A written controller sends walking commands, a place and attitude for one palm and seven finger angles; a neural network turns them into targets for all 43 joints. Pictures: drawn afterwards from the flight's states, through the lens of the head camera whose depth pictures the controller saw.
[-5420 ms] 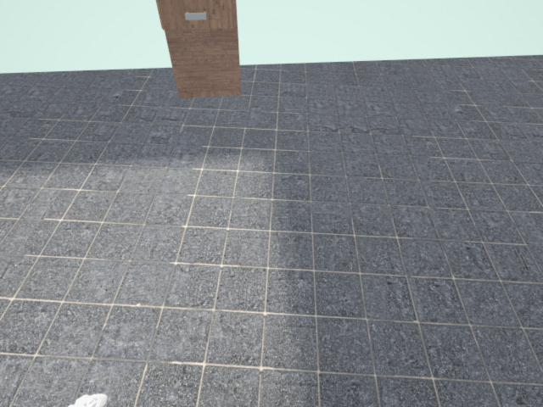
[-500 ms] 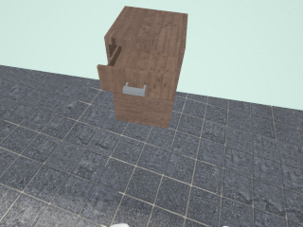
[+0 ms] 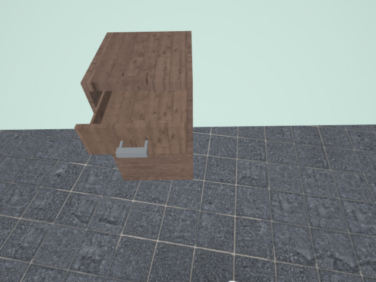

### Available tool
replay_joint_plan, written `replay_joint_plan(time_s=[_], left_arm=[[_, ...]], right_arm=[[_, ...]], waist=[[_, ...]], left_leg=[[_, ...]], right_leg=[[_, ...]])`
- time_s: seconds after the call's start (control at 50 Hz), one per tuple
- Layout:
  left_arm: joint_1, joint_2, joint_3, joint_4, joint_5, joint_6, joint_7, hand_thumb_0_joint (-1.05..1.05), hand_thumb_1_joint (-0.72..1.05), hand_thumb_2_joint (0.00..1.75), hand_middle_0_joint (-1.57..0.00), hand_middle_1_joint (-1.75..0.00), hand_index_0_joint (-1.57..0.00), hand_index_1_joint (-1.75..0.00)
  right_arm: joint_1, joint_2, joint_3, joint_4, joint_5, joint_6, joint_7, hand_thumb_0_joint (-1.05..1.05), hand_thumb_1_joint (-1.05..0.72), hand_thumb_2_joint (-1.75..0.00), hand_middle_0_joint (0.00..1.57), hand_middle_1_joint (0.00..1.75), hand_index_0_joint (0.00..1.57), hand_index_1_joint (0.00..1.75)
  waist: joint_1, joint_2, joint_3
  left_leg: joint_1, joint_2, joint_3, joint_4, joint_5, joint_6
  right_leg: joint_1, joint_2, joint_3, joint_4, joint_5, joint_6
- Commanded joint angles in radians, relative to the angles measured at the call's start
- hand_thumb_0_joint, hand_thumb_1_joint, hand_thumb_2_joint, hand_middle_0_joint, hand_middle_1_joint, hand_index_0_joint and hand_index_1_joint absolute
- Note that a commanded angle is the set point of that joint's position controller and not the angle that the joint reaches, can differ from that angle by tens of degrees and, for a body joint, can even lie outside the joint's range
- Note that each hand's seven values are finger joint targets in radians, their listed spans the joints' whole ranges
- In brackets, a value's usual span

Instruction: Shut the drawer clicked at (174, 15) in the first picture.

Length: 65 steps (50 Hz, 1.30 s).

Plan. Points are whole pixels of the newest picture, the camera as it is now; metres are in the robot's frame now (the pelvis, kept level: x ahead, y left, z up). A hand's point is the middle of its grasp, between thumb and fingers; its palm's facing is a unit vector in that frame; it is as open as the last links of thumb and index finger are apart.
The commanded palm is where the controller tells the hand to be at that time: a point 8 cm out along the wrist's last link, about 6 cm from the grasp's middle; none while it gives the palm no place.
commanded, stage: take the last steps up to it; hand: left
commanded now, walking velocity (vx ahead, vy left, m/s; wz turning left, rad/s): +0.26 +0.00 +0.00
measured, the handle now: (133, 147) +0.58 +0.22 -0.16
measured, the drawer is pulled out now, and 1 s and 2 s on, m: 0.20 0.20 0.20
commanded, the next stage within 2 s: come to a stop and stand still in 0.36 s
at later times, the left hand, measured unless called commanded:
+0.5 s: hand out of the picture +0.09 +0.17 -0.19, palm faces +0.12 -0.98 -0.14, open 7.3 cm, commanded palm none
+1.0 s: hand (129, 266) +0.20 +0.16 -0.18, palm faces +0.00 -0.96 -0.28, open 7.3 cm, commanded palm none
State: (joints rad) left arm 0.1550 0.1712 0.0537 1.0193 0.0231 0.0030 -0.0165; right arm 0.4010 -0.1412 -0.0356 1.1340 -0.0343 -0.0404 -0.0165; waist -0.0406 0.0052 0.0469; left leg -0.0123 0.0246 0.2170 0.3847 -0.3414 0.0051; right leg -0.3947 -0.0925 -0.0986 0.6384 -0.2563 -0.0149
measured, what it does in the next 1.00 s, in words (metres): walks ahead: right foot, then left foot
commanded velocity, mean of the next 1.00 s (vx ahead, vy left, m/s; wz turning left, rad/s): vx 0.02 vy -0.02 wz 0.01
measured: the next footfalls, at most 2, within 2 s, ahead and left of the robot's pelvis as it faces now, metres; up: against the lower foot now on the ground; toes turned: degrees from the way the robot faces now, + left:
right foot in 0.02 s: +0.12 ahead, -0.12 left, +0.00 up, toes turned -7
left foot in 0.48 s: +0.24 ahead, +0.10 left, +0.00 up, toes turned +2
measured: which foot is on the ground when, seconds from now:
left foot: down 0.00-0.04, up 0.06-0.46, down 0.48-1.00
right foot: up 0.00-0.00, down 0.02-0.48, up 0.50-0.88, down 0.90-1.00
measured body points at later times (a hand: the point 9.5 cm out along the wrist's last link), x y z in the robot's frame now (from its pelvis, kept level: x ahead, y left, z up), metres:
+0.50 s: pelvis +0.14 +0.01 -0.01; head +0.15 +0.02 +0.44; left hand +0.09 +0.22 -0.17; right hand +0.24 -0.23 -0.14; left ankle +0.20 +0.11 -0.74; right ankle +0.08 -0.11 -0.73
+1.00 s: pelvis +0.14 -0.03 -0.02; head +0.15 -0.05 +0.43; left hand +0.20 +0.21 -0.15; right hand +0.19 -0.28 -0.17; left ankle +0.20 +0.10 -0.73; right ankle +0.15 -0.16 -0.74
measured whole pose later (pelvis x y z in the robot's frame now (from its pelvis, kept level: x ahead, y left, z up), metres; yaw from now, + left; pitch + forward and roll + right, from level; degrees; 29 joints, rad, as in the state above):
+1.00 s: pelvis +0.14 -0.03 -0.02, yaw +0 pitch -3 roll +0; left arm 0.24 0.19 0.01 0.99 0.03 0.01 0.04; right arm 0.23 -0.21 -0.04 0.98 -0.02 0.03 -0.01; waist -0.02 0.04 0.05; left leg -0.36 0.06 0.04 0.69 -0.30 0.00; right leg -0.29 -0.03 -0.03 0.69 -0.35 0.01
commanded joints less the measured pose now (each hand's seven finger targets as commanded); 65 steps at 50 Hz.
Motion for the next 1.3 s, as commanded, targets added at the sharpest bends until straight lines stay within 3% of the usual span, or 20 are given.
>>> replay_joint_plan(time_s=[0.0,0.02,0.04,0.08,0.16,0.34,0.42,0.46,0.48,0.58,0.8,0.82,0.84,0.86,0.9,0.94,0.98,1.02,1.12,1.28], left_arm=[[0.289,0.159,0.041,0.031,0.01,-0.057,0.012,0.0,0.9,0.9,-0.2,-0.3,-0.2,-0.3],[0.387,0.254,0.056,0.048,-0.004,-0.059,0.018,0.0,0.9,0.9,-0.2,-0.3,-0.2,-0.3],[0.357,0.251,0.056,0.044,-0.014,-0.061,0.022,0.0,0.9,0.9,-0.2,-0.3,-0.2,-0.3],[0.19,0.158,0.036,-0.002,-0.012,-0.057,0.033,0.0,0.9,0.9,-0.2,-0.3,-0.2,-0.3],[0.139,0.076,0.017,-0.008,-0.001,-0.076,0.038,0.0,0.9,0.9,-0.2,-0.3,-0.2,-0.3],[0.205,0.121,0.015,0.047,-0.001,-0.071,0.032,0.0,0.9,0.9,-0.2,-0.3,-0.2,-0.3],[0.19,0.105,0.012,0.06,-0.006,-0.051,0.034,0.0,0.9,0.9,-0.2,-0.3,-0.2,-0.3],[0.232,0.021,-0.008,0.044,-0.011,-0.042,0.031,0.0,0.9,0.9,-0.2,-0.3,-0.2,-0.3],[0.227,0.02,-0.016,0.045,-0.009,-0.036,0.043,0.0,0.9,0.9,-0.2,-0.3,-0.2,-0.3],[0.237,0.026,-0.027,0.103,-0.019,0.004,0.051,0.0,0.9,0.9,-0.2,-0.3,-0.2,-0.3],[0.174,0.043,0.002,-0.007,-0.006,0.041,0.049,0.0,0.9,0.9,-0.2,-0.3,-0.2,-0.3],[0.236,0.087,-0.015,0.021,-0.001,0.019,0.072,0.0,0.9,0.9,-0.2,-0.3,-0.2,-0.3],[0.205,0.124,-0.007,-0.058,0.011,0.006,0.068,0.0,0.9,0.9,-0.2,-0.3,-0.2,-0.3],[0.157,0.175,-0.008,-0.075,0.012,-0.017,0.064,0.0,0.9,0.9,-0.2,-0.3,-0.2,-0.3],[0.098,0.212,-0.009,-0.107,0.018,-0.024,0.059,0.0,0.9,0.9,-0.2,-0.3,-0.2,-0.3],[0.059,0.179,-0.007,-0.112,0.003,-0.029,0.063,0.0,0.9,0.9,-0.2,-0.3,-0.2,-0.3],[0.045,0.15,-0.015,-0.117,-0.001,-0.013,0.057,0.0,0.9,0.9,-0.2,-0.3,-0.2,-0.3],[0.076,0.144,-0.017,-0.121,-0.004,0.007,0.053,0.0,0.9,0.9,-0.2,-0.3,-0.2,-0.3],[0.113,0.159,-0.013,-0.101,-0.007,-0.004,0.045,0.0,0.9,0.9,-0.2,-0.3,-0.2,-0.3],[0.138,0.116,-0.017,-0.068,-0.012,-0.016,0.041,0.0,0.9,0.9,-0.2,-0.3,-0.2,-0.3]], right_arm=[[-0.003,-0.097,-0.018,-0.059,0.024,-0.025,0.004,0.0,-0.9,-0.9,0.2,0.3,0.2,0.3],[-0.01,-0.076,-0.008,-0.095,0.027,-0.027,0.009,0.0,-0.9,-0.9,0.2,0.3,0.2,0.3],[-0.051,-0.11,-0.018,-0.097,0.025,-0.019,0.007,0.0,-0.9,-0.9,0.2,0.3,0.2,0.3],[-0.095,-0.094,-0.024,-0.103,0.018,-0.007,0.01,0.0,-0.9,-0.9,0.2,0.3,0.2,0.3],[-0.015,-0.039,-0.021,-0.07,0.008,0.019,0.015,0.0,-0.9,-0.9,0.2,0.3,0.2,0.3],[-0.198,-0.056,-0.011,-0.131,0.016,0.009,0.029,0.0,-0.9,-0.9,0.2,0.3,0.2,0.3],[-0.1,-0.093,-0.009,-0.096,0.012,-0.007,0.019,0.0,-0.9,-0.9,0.2,0.3,0.2,0.3],[0.02,-0.23,-0.031,-0.078,0.004,-0.008,0.002,0.0,-0.9,-0.9,0.2,0.3,0.2,0.3],[0.001,-0.212,-0.021,-0.074,0.009,0.001,-0.009,0.0,-0.9,-0.9,0.2,0.3,0.2,0.3],[-0.212,-0.149,0.008,-0.096,0.023,0.015,-0.036,0.0,-0.9,-0.9,0.2,0.3,0.2,0.3],[-0.227,-0.192,-0.044,-0.13,0.011,0.053,-0.026,0.0,-0.9,-0.9,0.2,0.3,0.2,0.3],[-0.244,-0.266,-0.06,-0.156,0.028,0.034,-0.02,0.0,-0.9,-0.9,0.2,0.3,0.2,0.3],[-0.228,-0.17,-0.042,-0.206,0.024,0.044,0.002,0.0,-0.9,-0.9,0.2,0.3,0.2,0.3],[-0.229,-0.096,-0.015,-0.234,0.013,0.058,0.02,0.0,-0.9,-0.9,0.2,0.3,0.2,0.3],[-0.139,-0.071,-0.012,-0.237,0.018,0.055,0.026,0.0,-0.9,-0.9,0.2,0.3,0.2,0.3],[-0.112,-0.097,-0.009,-0.229,0.019,0.05,0.017,0.0,-0.9,-0.9,0.2,0.3,0.2,0.3],[-0.076,-0.112,-0.004,-0.206,0.018,0.042,0.015,0.0,-0.9,-0.9,0.2,0.3,0.2,0.3],[-0.092,-0.14,-0.002,-0.209,0.008,0.046,0.015,0.0,-0.9,-0.9,0.2,0.3,0.2,0.3],[-0.053,-0.121,0.008,-0.196,0.006,0.05,0.014,0.0,-0.9,-0.9,0.2,0.3,0.2,0.3],[-0.012,-0.102,0.022,-0.144,0.01,0.031,0.004,0.0,-0.9,-0.9,0.2,0.3,0.2,0.3]], waist=[[0.153,-0.168,-0.105],[0.159,-0.289,-0.151],[0.161,-0.226,-0.155],[0.098,-0.105,-0.009],[0.016,-0.085,-0.011],[0.066,-0.129,0.011],[0.014,-0.065,0.005],[-0.008,0.235,-0.069],[-0.003,0.244,-0.09],[0.064,0.096,-0.048],[0.047,0.16,-0.077],[0.075,0.063,-0.143],[0.079,-0.12,-0.096],[0.053,-0.225,-0.036],[0.0,-0.065,-0.14],[-0.012,-0.241,-0.076],[-0.017,-0.058,0.016],[0.013,0.092,0.13],[0.022,-0.09,0.092],[0.032,-0.031,0.031]], left_leg=[[-0.358,0.104,-0.041,0.371,0.206,0.052],[-0.564,-0.007,-0.044,0.655,-0.241,0.017],[-0.573,0.026,-0.172,0.79,-0.242,0.027],[-0.602,0.095,-0.22,0.831,-0.088,0.025],[-0.47,0.095,-0.176,0.632,0.014,-0.018],[-0.402,0.057,-0.135,0.296,0.08,-0.02],[-0.12,0.032,-0.123,0.066,0.198,-0.005],[0.056,0.323,-0.449,-0.032,0.468,0.123],[0.004,0.371,-0.501,-0.092,0.552,0.167],[-0.142,0.289,-0.3,-0.08,0.79,0.157],[-0.191,0.285,-0.299,-0.079,0.431,0.156],[-0.186,0.271,-0.292,0.141,0.529,0.102],[-0.34,0.139,-0.178,0.22,0.149,0.051],[-0.401,0.026,-0.106,0.328,-0.062,-0.009],[-0.317,-0.018,-0.123,0.398,-0.092,-0.016],[-0.274,0.003,-0.147,0.31,-0.012,-0.006],[-0.193,0.024,-0.186,0.176,0.112,0.004],[-0.371,0.081,-0.291,0.035,-0.087,0.03],[-0.329,0.017,-0.22,0.108,-0.057,0.008],[-0.312,0.038,-0.249,0.052,0.028,0.009]], right_leg=[[0.513,-0.131,0.207,-0.21,0.102,-0.103],[0.634,-0.334,0.518,-0.337,0.223,-0.219],[0.527,-0.347,0.534,-0.386,0.142,-0.246],[0.326,-0.298,0.406,-0.435,0.011,-0.222],[0.202,-0.19,0.148,-0.435,0.272,-0.163],[0.268,-0.186,0.125,-0.399,0.329,-0.151],[0.159,-0.112,0.074,-0.237,0.183,-0.085],[-0.03,0.056,-0.057,0.107,-0.212,-0.002],[-0.023,0.064,0.011,0.235,-0.379,0.008],[0.107,0.003,0.084,0.15,-0.22,0.041],[0.1,0.037,0.067,0.105,-0.178,0.031],[0.11,0.002,0.139,-0.05,-0.098,0.005],[0.122,-0.016,0.201,-0.238,-0.089,-0.008],[0.093,-0.149,0.342,-0.35,-0.03,-0.066],[0.116,-0.144,0.26,-0.275,0.077,-0.133],[0.054,-0.104,0.226,-0.212,0.112,-0.109],[-0.056,-0.038,0.158,-0.172,-0.092,-0.059],[-0.035,0.034,0.124,-0.174,-0.328,-0.026],[-0.034,-0.025,0.202,-0.298,-0.403,-0.047],[0.07,-0.005,0.174,-0.267,-0.229,-0.038]])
